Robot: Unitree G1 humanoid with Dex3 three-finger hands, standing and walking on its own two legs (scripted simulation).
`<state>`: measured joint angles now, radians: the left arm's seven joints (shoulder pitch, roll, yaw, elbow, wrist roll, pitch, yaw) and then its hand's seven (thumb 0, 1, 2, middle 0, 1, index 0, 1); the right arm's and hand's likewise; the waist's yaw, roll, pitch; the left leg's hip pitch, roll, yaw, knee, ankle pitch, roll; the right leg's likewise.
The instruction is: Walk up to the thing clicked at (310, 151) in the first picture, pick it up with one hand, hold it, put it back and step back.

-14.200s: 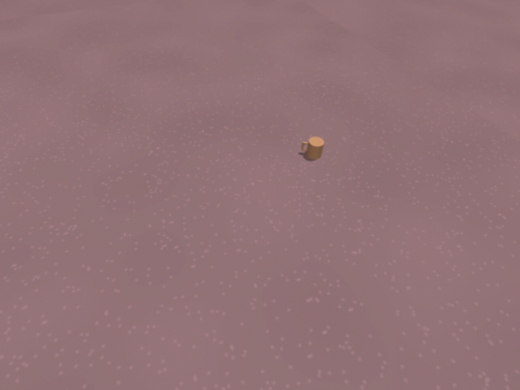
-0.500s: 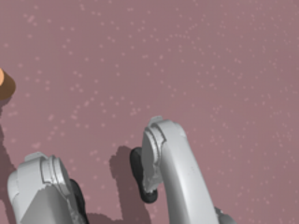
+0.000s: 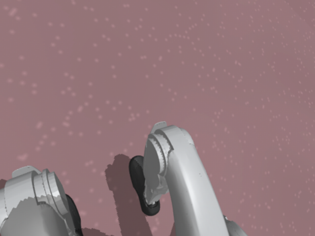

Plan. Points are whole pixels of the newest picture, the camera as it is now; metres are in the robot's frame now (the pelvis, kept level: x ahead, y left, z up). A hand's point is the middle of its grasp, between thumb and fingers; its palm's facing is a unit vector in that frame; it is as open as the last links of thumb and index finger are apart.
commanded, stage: rest palm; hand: left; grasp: from above
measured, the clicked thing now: out of the picture +0.53 +0.31 -0.28
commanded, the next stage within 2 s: close in 0.82 s
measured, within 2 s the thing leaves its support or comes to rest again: neither
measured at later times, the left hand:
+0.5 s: hand out of the picture +0.51 +0.29 -0.24, palm faces -0.46 -0.10 -0.88, open 13.3 cm
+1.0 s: hand out of the picture +0.51 +0.29 -0.24, palm faces -0.46 -0.12 -0.88, open 13.3 cm
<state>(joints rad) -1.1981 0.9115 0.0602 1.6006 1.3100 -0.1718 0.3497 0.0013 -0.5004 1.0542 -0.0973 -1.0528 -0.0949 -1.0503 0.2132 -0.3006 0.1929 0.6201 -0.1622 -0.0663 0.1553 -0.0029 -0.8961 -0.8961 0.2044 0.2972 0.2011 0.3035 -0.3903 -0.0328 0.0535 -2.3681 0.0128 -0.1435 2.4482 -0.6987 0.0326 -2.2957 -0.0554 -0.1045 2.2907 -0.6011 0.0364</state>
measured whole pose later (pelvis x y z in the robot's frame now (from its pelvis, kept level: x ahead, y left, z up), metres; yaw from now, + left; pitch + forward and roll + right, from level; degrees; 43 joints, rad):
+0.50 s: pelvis +0.00 +0.00 -0.01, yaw -2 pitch +33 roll -13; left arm -1.19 1.00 0.10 1.65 1.34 -0.19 0.45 0.00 -0.45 1.07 -0.12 -1.08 -0.12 -1.07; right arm 0.20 -0.34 0.24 0.60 -0.20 -0.13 0.18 0.00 -0.90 -0.90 0.20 0.30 0.20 0.30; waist -0.42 -0.09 0.13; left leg -2.37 0.02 -0.19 2.50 -0.73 0.03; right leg -2.29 -0.04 -0.14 2.31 -0.60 0.04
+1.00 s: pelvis +0.00 +0.00 -0.01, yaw -4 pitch +32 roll -15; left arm -1.20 1.04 0.10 1.68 1.32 -0.20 0.47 0.00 -0.44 1.09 -0.12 -1.13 -0.08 -1.12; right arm 0.18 -0.34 0.29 0.58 -0.22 -0.14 0.20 0.00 -0.90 -0.90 0.20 0.30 0.20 0.30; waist -0.43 -0.10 0.16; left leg -2.37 0.02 -0.21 2.52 -0.73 0.03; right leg -2.28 -0.03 -0.15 2.31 -0.60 0.05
